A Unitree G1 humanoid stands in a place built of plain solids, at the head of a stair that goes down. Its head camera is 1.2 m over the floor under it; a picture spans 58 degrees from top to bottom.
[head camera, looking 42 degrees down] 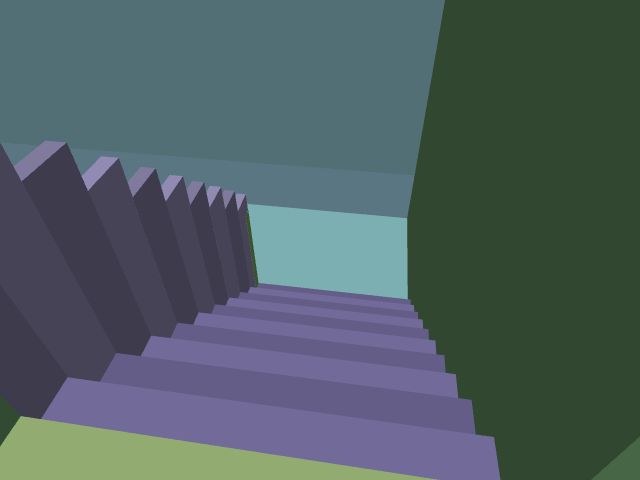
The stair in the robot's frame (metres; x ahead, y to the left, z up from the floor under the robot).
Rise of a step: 0.19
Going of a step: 0.23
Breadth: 1.47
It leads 8 degrees to the right of straight ahead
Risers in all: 11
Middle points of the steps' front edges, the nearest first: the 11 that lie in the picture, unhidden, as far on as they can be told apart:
0.49 0.20 0.00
0.72 0.17 -0.19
0.94 0.14 -0.39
1.17 0.11 -0.58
1.40 0.07 -0.78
1.63 0.04 -0.97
1.85 0.01 -1.17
2.08 -0.03 -1.36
2.31 -0.06 -1.56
2.54 -0.09 -1.75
2.76 -0.13 -1.95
